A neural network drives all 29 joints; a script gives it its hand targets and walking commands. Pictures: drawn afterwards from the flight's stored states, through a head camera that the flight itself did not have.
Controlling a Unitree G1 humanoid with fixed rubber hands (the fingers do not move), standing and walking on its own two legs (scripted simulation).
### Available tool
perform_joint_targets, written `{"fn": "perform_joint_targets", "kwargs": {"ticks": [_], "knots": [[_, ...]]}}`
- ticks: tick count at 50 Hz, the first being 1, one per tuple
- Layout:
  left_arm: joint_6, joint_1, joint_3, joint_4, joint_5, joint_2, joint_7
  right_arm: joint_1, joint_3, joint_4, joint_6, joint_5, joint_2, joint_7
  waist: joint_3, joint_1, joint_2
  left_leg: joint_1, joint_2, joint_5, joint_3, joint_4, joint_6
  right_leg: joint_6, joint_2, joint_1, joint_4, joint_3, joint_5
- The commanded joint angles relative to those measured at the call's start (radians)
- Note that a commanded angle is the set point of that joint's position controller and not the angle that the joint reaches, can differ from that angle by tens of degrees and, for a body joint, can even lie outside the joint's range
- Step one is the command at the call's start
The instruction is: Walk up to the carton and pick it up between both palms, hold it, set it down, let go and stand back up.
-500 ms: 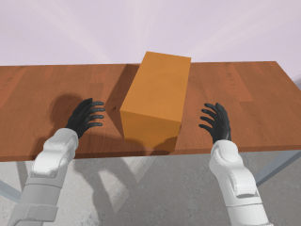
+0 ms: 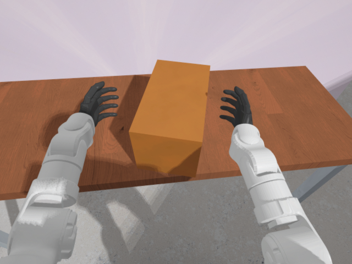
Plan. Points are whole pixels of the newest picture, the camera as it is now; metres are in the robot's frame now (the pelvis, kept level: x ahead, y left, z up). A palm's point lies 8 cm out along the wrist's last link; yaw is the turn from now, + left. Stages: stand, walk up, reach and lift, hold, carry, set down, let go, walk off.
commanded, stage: reach and lift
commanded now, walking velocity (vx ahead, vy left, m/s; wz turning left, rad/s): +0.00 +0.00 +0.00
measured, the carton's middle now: (175, 115) +0.51 -0.01 +0.02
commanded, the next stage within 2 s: none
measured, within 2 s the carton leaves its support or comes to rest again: neither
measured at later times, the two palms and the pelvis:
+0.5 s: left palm (99, 90) +0.48 +0.17 +0.14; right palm (246, 99) +0.42 -0.16 +0.15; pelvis +0.01 +0.01 +0.00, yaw +0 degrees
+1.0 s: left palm (110, 106) +0.48 +0.16 +0.08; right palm (240, 113) +0.43 -0.17 +0.09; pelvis +0.01 +0.01 -0.01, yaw +0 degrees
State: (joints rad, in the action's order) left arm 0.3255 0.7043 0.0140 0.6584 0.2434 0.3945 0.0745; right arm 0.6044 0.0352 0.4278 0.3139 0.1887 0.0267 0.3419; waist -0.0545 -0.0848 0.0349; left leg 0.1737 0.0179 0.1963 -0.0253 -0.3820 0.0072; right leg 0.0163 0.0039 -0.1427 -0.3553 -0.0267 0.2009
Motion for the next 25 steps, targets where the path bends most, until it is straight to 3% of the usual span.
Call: {"fn": "perform_joint_targets", "kwargs": {"ticks": [1,2,3,4,5,6,7,8,9,10,11,12,13,14,15,17,19,21,23,24,25], "knots": [[-0.094,0.677,0.088,-0.043,-0.010,0.186,-0.017,0.586,-0.112,-0.061,-0.074,0.047,0.100,-0.004,0.590,-0.018,-0.108,-0.003,-0.011,-0.286,0.005,-0.028,-0.004,0.021,-0.016,0.126,-0.014,0.032,-0.452],[-0.103,0.731,0.078,-0.015,-0.004,0.161,-0.023,0.645,-0.148,-0.046,-0.076,0.006,0.118,-0.010,0.577,-0.021,-0.098,0.016,-0.006,-0.225,-0.003,-0.018,-0.001,0.021,-0.014,0.077,-0.020,0.037,-0.405],[-0.118,0.749,0.076,-0.020,-0.024,0.187,-0.030,0.650,-0.167,0.012,-0.077,0.009,0.137,-0.013,0.589,-0.036,-0.138,-0.013,0.002,-0.283,0.014,-0.034,0.007,0.005,-0.016,0.073,-0.016,0.043,-0.413],[-0.115,0.754,0.043,0.055,-0.010,0.163,-0.035,0.653,-0.171,0.076,-0.075,0.004,0.120,-0.008,0.590,-0.060,-0.137,0.012,-0.002,-0.230,0.015,-0.036,0.008,0.004,-0.014,0.068,-0.006,0.040,-0.392],[-0.138,0.812,0.031,0.109,0.000,0.163,-0.033,0.696,-0.163,0.113,-0.071,0.012,0.116,-0.016,0.550,-0.058,-0.135,0.013,0.008,-0.186,0.018,-0.025,0.006,0.000,-0.009,0.024,-0.004,0.043,-0.313],[-0.142,0.799,0.018,0.172,-0.010,0.134,-0.031,0.712,-0.164,0.147,-0.080,0.025,0.114,-0.022,0.513,-0.048,-0.145,0.017,0.007,-0.203,0.012,-0.020,0.012,-0.008,-0.015,0.022,0.003,0.060,-0.317],[-0.149,0.812,0.005,0.149,-0.004,0.129,-0.039,0.702,-0.203,0.186,-0.087,0.007,0.132,-0.022,0.567,-0.080,-0.147,-0.014,0.013,-0.236,0.027,-0.030,0.024,-0.017,-0.022,-0.013,0.007,0.061,-0.313],[-0.180,0.886,-0.015,0.194,0.017,0.116,-0.048,0.786,-0.203,0.208,-0.103,-0.007,0.142,-0.029,0.569,-0.071,-0.156,-0.006,0.018,-0.208,0.016,-0.035,0.032,-0.023,-0.021,-0.054,0.001,0.072,-0.272],[-0.184,0.847,-0.012,0.216,0.010,0.112,-0.051,0.780,-0.232,0.191,-0.121,-0.021,0.147,-0.025,0.656,-0.093,-0.127,-0.039,0.024,-0.256,0.028,-0.057,0.030,-0.020,-0.029,-0.051,-0.002,0.069,-0.328],[-0.196,0.877,-0.040,0.166,0.012,0.095,-0.052,0.756,-0.253,0.201,-0.137,-0.035,0.145,-0.025,0.726,-0.116,-0.176,-0.077,0.016,-0.337,0.027,-0.089,0.049,-0.018,-0.035,-0.065,-0.012,0.080,-0.360],[-0.198,0.924,-0.036,0.181,0.022,0.107,-0.060,0.792,-0.266,0.226,-0.149,-0.032,0.169,-0.031,0.737,-0.117,-0.172,-0.119,0.017,-0.383,0.033,-0.103,0.055,-0.014,-0.043,-0.089,-0.007,0.090,-0.359],[-0.208,0.928,-0.044,0.211,0.029,0.110,-0.061,0.827,-0.264,0.237,-0.158,-0.021,0.183,-0.034,0.762,-0.094,-0.210,-0.119,0.015,-0.396,0.027,-0.118,0.065,-0.018,-0.042,-0.125,-0.011,0.090,-0.352],[-0.211,0.922,-0.036,0.265,0.022,0.122,-0.057,0.830,-0.255,0.271,-0.158,-0.027,0.176,-0.036,0.699,-0.092,-0.171,-0.141,0.021,-0.431,0.032,-0.119,0.055,-0.018,-0.041,-0.152,-0.004,0.091,-0.377],[-0.212,0.965,-0.031,0.322,0.023,0.132,-0.062,0.843,-0.254,0.293,-0.155,-0.028,0.170,-0.037,0.747,-0.100,-0.162,-0.102,0.017,-0.377,0.023,-0.122,0.049,-0.012,-0.040,-0.134,-0.003,0.084,-0.353],[-0.213,0.969,-0.038,0.373,0.030,0.123,-0.054,0.867,-0.220,0.333,-0.144,-0.009,0.175,-0.048,0.628,-0.082,-0.149,-0.073,0.015,-0.345,0.022,-0.103,0.042,-0.016,-0.031,-0.151,0.001,0.086,-0.336],[-0.222,0.943,-0.083,0.377,0.026,0.096,-0.054,0.883,-0.252,0.384,-0.161,-0.019,0.226,-0.054,0.670,-0.119,-0.163,-0.139,0.023,-0.417,0.036,-0.115,0.072,-0.025,-0.047,-0.166,-0.004,0.101,-0.362],[-0.239,1.006,-0.076,0.411,0.015,0.121,-0.059,0.912,-0.261,0.405,-0.168,-0.015,0.209,-0.061,0.690,-0.112,-0.212,-0.159,0.031,-0.436,0.038,-0.116,0.078,-0.029,-0.052,-0.199,0.006,0.106,-0.332],[-0.260,1.021,-0.069,0.417,0.025,0.118,-0.071,0.940,-0.272,0.411,-0.185,-0.029,0.233,-0.069,0.749,-0.110,-0.175,-0.158,0.032,-0.446,0.030,-0.131,0.082,-0.026,-0.059,-0.204,0.002,0.101,-0.343],[-0.286,1.060,-0.055,0.455,0.026,0.120,-0.069,0.966,-0.243,0.403,-0.203,-0.027,0.192,-0.078,0.806,-0.081,-0.146,-0.132,0.022,-0.487,0.014,-0.134,0.048,-0.019,-0.043,-0.177,-0.014,0.095,-0.443],[-0.292,1.045,-0.076,0.449,0.029,0.099,-0.062,0.945,-0.230,0.425,-0.205,-0.010,0.194,-0.081,0.775,-0.098,-0.189,-0.126,0.020,-0.516,0.014,-0.132,0.063,-0.021,-0.042,-0.152,-0.012,0.100,-0.459],[-0.302,1.050,-0.047,0.494,0.024,0.131,-0.060,0.955,-0.244,0.434,-0.204,-0.030,0.191,-0.088,0.792,-0.085,-0.145,-0.068,0.011,-0.457,0.004,-0.133,0.050,-0.016,-0.042,-0.142,-0.021,0.087,-0.439]]}}
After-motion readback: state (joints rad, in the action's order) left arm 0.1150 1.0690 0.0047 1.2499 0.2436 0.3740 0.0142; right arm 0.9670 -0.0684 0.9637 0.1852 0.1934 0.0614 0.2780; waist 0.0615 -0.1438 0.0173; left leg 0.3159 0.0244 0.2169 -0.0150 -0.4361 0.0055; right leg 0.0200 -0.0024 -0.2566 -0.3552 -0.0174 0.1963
